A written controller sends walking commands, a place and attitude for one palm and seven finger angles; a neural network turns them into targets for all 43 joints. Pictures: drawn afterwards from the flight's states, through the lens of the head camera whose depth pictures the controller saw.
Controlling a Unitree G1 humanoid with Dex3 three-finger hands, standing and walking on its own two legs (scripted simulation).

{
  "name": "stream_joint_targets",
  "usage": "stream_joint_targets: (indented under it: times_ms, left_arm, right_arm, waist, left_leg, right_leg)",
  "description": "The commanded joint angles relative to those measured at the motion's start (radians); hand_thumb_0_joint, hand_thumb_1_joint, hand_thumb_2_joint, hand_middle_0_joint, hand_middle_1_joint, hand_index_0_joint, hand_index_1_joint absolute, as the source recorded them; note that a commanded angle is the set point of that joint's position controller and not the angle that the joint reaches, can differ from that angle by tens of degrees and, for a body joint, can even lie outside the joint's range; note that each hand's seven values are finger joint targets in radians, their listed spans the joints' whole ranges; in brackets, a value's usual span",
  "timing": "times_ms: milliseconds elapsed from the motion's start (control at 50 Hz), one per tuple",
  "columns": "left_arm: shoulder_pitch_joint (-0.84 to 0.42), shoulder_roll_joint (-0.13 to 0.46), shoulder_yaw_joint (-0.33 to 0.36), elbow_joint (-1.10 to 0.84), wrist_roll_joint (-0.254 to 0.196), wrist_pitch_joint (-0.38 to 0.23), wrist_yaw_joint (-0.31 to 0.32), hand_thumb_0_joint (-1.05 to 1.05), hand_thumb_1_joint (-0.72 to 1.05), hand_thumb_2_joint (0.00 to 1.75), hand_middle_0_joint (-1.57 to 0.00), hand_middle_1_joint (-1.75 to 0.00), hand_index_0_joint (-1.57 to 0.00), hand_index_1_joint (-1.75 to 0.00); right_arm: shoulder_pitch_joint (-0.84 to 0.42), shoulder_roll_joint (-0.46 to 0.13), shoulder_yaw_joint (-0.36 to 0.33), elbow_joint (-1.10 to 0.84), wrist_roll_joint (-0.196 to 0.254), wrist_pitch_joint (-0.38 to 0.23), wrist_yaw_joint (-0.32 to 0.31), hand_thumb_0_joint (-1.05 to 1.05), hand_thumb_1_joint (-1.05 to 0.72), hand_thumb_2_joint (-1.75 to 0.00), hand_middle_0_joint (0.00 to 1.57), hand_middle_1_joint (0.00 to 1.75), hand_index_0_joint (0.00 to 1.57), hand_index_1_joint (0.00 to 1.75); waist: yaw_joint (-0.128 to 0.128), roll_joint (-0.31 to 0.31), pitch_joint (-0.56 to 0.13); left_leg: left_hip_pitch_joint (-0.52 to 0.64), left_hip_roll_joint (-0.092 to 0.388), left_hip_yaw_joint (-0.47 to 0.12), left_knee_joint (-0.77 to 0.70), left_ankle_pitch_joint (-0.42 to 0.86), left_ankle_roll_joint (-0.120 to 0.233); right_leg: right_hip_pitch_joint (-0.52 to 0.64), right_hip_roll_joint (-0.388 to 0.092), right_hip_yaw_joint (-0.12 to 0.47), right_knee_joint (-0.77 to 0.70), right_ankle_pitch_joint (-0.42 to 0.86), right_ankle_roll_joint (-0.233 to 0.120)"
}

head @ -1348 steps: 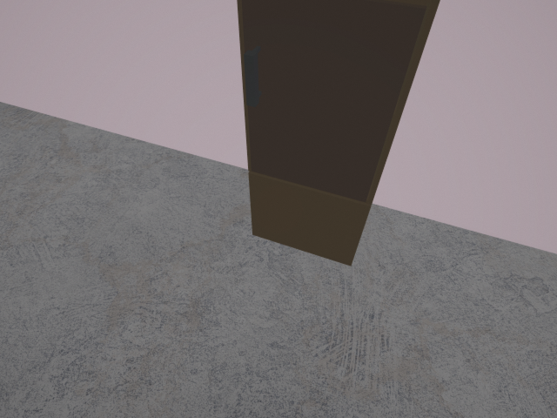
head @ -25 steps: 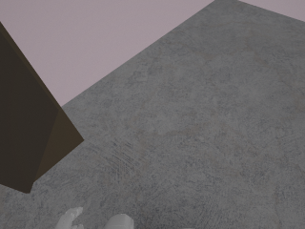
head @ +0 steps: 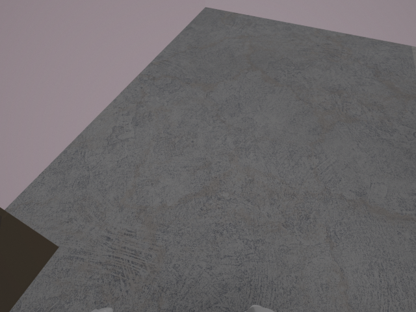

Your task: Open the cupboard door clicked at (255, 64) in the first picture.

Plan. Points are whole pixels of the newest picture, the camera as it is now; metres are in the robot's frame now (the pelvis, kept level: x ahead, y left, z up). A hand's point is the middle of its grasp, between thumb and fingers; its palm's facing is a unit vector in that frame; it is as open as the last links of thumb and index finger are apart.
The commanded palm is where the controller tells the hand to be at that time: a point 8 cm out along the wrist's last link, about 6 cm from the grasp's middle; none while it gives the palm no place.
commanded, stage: walk to a spot facing it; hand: left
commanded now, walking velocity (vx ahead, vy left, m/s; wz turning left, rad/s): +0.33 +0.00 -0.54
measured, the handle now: out of the picture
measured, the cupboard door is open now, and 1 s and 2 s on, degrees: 42 42 42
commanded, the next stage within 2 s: turn to face it in 1.20 s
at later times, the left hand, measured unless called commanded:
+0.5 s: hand (144, 287) +0.20 +0.16 -0.20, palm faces -0.11 -0.98 -0.14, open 7.3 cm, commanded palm none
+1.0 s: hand (218, 151) +0.59 -0.01 -0.16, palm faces -0.43 -0.88 -0.21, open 7.3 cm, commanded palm none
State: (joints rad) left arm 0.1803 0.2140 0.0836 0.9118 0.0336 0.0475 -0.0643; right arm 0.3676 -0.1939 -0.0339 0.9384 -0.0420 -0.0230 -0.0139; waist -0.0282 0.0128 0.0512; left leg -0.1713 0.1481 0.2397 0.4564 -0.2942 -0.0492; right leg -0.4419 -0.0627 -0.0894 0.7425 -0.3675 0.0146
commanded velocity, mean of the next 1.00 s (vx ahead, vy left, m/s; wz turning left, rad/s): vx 0.36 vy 0.00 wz -0.32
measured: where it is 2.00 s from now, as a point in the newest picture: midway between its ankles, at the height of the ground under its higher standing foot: (255, 220)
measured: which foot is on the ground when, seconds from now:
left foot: down 0.00-0.06, up 0.08-0.44, down 0.46-0.94, up 0.96-1.00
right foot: up 0.00-0.04, down 0.06-0.46, up 0.48-0.92, down 0.94-1.00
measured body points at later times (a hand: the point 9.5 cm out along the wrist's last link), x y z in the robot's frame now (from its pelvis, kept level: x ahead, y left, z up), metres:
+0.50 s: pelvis +0.19 -0.01 -0.02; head +0.23 +0.00 +0.43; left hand +0.21 +0.22 -0.19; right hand +0.29 -0.27 -0.13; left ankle +0.30 +0.07 -0.74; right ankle +0.05 -0.11 -0.72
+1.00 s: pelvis +0.38 -0.12 -0.02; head +0.42 -0.15 +0.43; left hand +0.61 +0.03 -0.15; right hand +0.18 -0.26 -0.16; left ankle +0.31 +0.06 -0.69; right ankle +0.40 -0.22 -0.74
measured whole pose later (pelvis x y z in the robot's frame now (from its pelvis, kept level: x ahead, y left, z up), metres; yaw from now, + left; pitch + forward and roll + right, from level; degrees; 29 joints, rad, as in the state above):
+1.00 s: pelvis +0.38 -0.12 -0.02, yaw -24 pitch +1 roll +1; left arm 0.06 0.19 0.06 0.95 0.02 -0.07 -0.02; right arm 0.48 -0.16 -0.02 1.13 -0.02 -0.01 0.00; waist -0.05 0.00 0.09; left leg -0.21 0.13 0.16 0.93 -0.49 -0.03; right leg -0.39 -0.03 -0.12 0.63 -0.26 -0.07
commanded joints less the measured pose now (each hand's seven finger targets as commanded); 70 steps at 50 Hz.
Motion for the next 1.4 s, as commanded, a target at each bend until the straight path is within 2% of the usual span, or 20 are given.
stream_joint_targets:
  times_ms: [0,40,60,160,320,400,420,440,460,520,640,800,880,900,920,940,1040,1320,1360,1380]
  left_arm:
    - [0.067,0.08,0.023,-0.041,-0.001,-0.054,0.008,0.0,0.9,0.9,-0.2,-0.3,-0.2,-0.3]
    - [0.325,0.29,0.071,0.035,-0.011,-0.07,0.041,0.0,0.9,0.9,-0.2,-0.3,-0.2,-0.3]
    - [0.3,0.281,0.066,0.029,-0.019,-0.074,0.057,0.0,0.9,0.9,-0.2,-0.3,-0.2,-0.3]
    - [0.108,0.124,0.023,0.006,-0.011,-0.102,0.064,0.0,0.9,0.9,-0.2,-0.3,-0.2,-0.3]
    - [0.162,0.129,0.02,0.065,-0.009,-0.116,0.061,0.0,0.9,0.9,-0.2,-0.3,-0.2,-0.3]
    - [0.107,0.126,0.023,0.061,-0.018,-0.11,0.064,0.0,0.9,0.9,-0.2,-0.3,-0.2,-0.3]
    - [0.112,0.1,0.021,0.055,-0.019,-0.108,0.062,0.0,0.9,0.9,-0.2,-0.3,-0.2,-0.3]
    - [0.189,0.044,0.014,0.045,-0.03,-0.105,0.051,0.0,0.9,0.9,-0.2,-0.3,-0.2,-0.3]
    - [0.115,0.056,0.008,0.008,-0.022,-0.114,0.047,0.0,0.9,0.9,-0.2,-0.3,-0.2,-0.3]
    - [0.059,0.044,0.012,0.024,-0.002,-0.101,0.032,0.0,0.9,0.9,-0.2,-0.3,-0.2,-0.3]
    - [0.06,-0.017,0.0,0.023,0.005,-0.06,0.02,0.0,0.9,0.9,-0.2,-0.3,-0.2,-0.3]
    - [-0.159,-0.009,-0.017,-0.034,0.0,-0.066,0.015,0.0,0.9,0.9,-0.2,-0.3,-0.2,-0.3]
    - [0.02,0.043,-0.008,0.031,-0.001,-0.086,0.025,0.0,0.9,0.9,-0.2,-0.3,-0.2,-0.3]
    - [0.2,0.107,0.012,0.089,0.002,-0.1,0.035,0.0,0.9,0.9,-0.2,-0.3,-0.2,-0.3]
    - [0.368,0.23,0.048,0.138,0.0,-0.106,0.055,0.0,0.9,0.9,-0.2,-0.3,-0.2,-0.3]
    - [0.362,0.261,0.044,0.145,-0.026,-0.101,0.063,0.0,0.9,0.9,-0.2,-0.3,-0.2,-0.3]
    - [0.093,0.066,-0.009,0.091,-0.02,-0.122,0.075,0.0,0.9,0.9,-0.2,-0.3,-0.2,-0.3]
    - [0.15,0.09,-0.023,0.171,-0.017,-0.13,0.083,0.0,0.9,0.9,-0.2,-0.3,-0.2,-0.3]
    - [0.255,0.03,-0.03,0.14,-0.038,-0.118,0.079,0.0,0.9,0.9,-0.2,-0.3,-0.2,-0.3]
    - [0.181,0.049,-0.034,0.102,-0.026,-0.118,0.085,0.0,0.9,0.9,-0.2,-0.3,-0.2,-0.3]
  right_arm:
    - [-0.014,-0.187,-0.052,-0.044,0.007,-0.009,0.003,0.0,-0.9,-0.9,0.2,0.3,0.2,0.3]
    - [-0.174,-0.085,-0.023,-0.137,0.031,-0.011,0.019,0.0,-0.9,-0.9,0.2,0.3,0.2,0.3]
    - [-0.207,-0.143,-0.035,-0.139,0.026,-0.01,0.014,0.0,-0.9,-0.9,0.2,0.3,0.2,0.3]
    - [-0.147,-0.085,-0.04,-0.048,0.013,0.001,0.02,0.0,-0.9,-0.9,0.2,0.3,0.2,0.3]
    - [-0.279,-0.063,-0.036,-0.101,0.021,-0.021,0.03,0.0,-0.9,-0.9,0.2,0.3,0.2,0.3]
    - [-0.12,-0.104,-0.045,-0.046,0.017,-0.04,0.015,0.0,-0.9,-0.9,0.2,0.3,0.2,0.3]
    - [0.029,-0.17,-0.061,-0.001,0.012,-0.046,0.003,0.0,-0.9,-0.9,0.2,0.3,0.2,0.3]
    - [0.158,-0.291,-0.088,0.018,-0.012,-0.052,-0.007,0.0,-0.9,-0.9,0.2,0.3,0.2,0.3]
    - [0.199,-0.286,-0.077,0.02,-0.005,-0.036,-0.014,0.0,-0.9,-0.9,0.2,0.3,0.2,0.3]
    - [-0.038,-0.139,-0.041,-0.031,0.004,-0.043,-0.008,0.0,-0.9,-0.9,0.2,0.3,0.2,0.3]
    - [0.014,-0.091,-0.035,0.026,0.014,-0.068,-0.011,0.0,-0.9,-0.9,0.2,0.3,0.2,0.3]
    - [0.133,-0.112,-0.024,0.089,0.001,-0.049,0.001,0.0,-0.9,-0.9,0.2,0.3,0.2,0.3]
    - [0.124,-0.13,-0.019,0.111,0.008,-0.038,0.002,0.0,-0.9,-0.9,0.2,0.3,0.2,0.3]
    - [0.096,-0.114,-0.015,0.103,0.022,-0.042,0.011,0.0,-0.9,-0.9,0.2,0.3,0.2,0.3]
    - [0.099,-0.05,-0.007,0.064,0.039,-0.049,0.016,0.0,-0.9,-0.9,0.2,0.3,0.2,0.3]
    - [0.006,-0.067,-0.015,0.039,0.035,-0.046,0.012,0.0,-0.9,-0.9,0.2,0.3,0.2,0.3]
    - [0.029,0.001,-0.019,0.111,0.019,-0.011,0.011,0.0,-0.9,-0.9,0.2,0.3,0.2,0.3]
    - [-0.031,-0.058,-0.025,0.093,0.016,-0.024,0.027,0.0,-0.9,-0.9,0.2,0.3,0.2,0.3]
    - [0.163,-0.233,-0.056,0.117,0.002,-0.025,0.004,0.0,-0.9,-0.9,0.2,0.3,0.2,0.3]
    - [0.167,-0.251,-0.055,0.111,0.016,-0.009,-0.004,0.0,-0.9,-0.9,0.2,0.3,0.2,0.3]
  waist:
    - [0.075,0.038,-0.067]
    - [0.211,-0.404,-0.096]
    - [0.186,-0.313,-0.061]
    - [0.037,-0.127,-0.028]
    - [0.055,-0.126,0.012]
    - [-0.041,-0.066,-0.019]
    - [-0.094,0.059,-0.111]
    - [-0.113,0.355,-0.243]
    - [-0.128,0.251,-0.202]
    - [-0.012,0.185,0.017]
    - [0.03,0.092,-0.036]
    - [-0.027,0.087,0.048]
    - [0.073,0.065,-0.056]
    - [0.156,-0.022,-0.158]
    - [0.205,-0.311,-0.277]
    - [0.196,-0.246,-0.21]
    - [0.013,-0.1,-0.043]
    - [-0.062,-0.029,-0.024]
    - [-0.08,0.305,-0.264]
    - [-0.09,0.191,-0.251]
  left_leg:
    - [-0.156,0.147,-0.054,0.047,-0.133,0.079]
    - [-0.629,-0.079,-0.022,0.628,-0.409,-0.001]
    - [-0.67,-0.035,-0.182,0.742,-0.307,0.011]
    - [-0.465,-0.013,-0.2,0.591,-0.024,-0.019]
    - [-0.402,-0.072,-0.177,0.288,0.052,-0.003]
    - [-0.012,-0.122,-0.15,0.065,0.118,0.027]
    - [0.214,-0.031,-0.267,0.015,0.058,0.056]
    - [0.418,0.271,-0.654,-0.087,-0.052,0.166]
    - [0.357,0.354,-0.807,-0.198,-0.106,0.235]
    - [-0.016,0.27,-0.571,-0.282,-0.258,0.171]
    - [0.032,0.165,-0.21,-0.289,0.128,0.16]
    - [0.063,0.185,-0.108,-0.273,0.212,0.166]
    - [0.057,0.142,-0.037,0.014,0.497,0.11]
    - [-0.112,0.085,0.011,0.25,0.456,0.073]
    - [-0.414,-0.068,0.047,0.591,-0.089,0.023]
    - [-0.549,-0.086,-0.101,0.796,-0.329,0.027]
    - [-0.396,0.022,-0.195,0.66,-0.032,0.01]
    - [-0.054,-0.12,-0.118,0.071,0.219,0.075]
    - [0.364,0.243,-0.607,0.021,0.732,0.285]
    - [0.288,0.29,-0.661,-0.04,0.762,0.328]
  right_leg:
    - [0.355,0.067,-0.062,-0.232,0.043,-0.045]
    - [0.646,-0.337,0.657,-0.528,-0.169,-0.248]
    - [0.565,-0.352,0.705,-0.563,-0.222,-0.284]
    - [0.35,-0.171,0.312,-0.514,0.214,-0.207]
    - [0.389,-0.155,0.297,-0.482,0.343,-0.203]
    - [0.225,-0.095,0.241,-0.315,0.404,-0.153]
    - [0.115,-0.03,0.207,-0.093,0.333,-0.118]
    - [-0.1,0.114,0.057,0.268,-0.075,-0.064]
    - [-0.192,0.121,0.124,0.474,-0.198,-0.07]
    - [-0.237,-0.028,0.137,0.61,0.029,-0.061]
    - [-0.215,-0.055,0.09,0.364,0.194,-0.018]
    - [-0.095,-0.02,-0.011,-0.043,0.192,-0.039]
    - [0.257,0.059,-0.072,-0.206,0.159,-0.089]
    - [0.553,-0.019,0.041,-0.242,0.123,-0.136]
    - [0.823,-0.307,0.48,-0.343,0.141,-0.249]
    - [0.769,-0.395,0.604,-0.442,0.28,-0.304]
    - [0.321,-0.22,0.176,-0.512,0.403,-0.193]
    - [0.362,-0.162,-0.031,-0.217,0.726,-0.098]
    - [0.016,0.045,-0.093,0.323,-0.097,-0.004]
    - [-0.022,0.063,0.015,0.486,-0.278,-0.018]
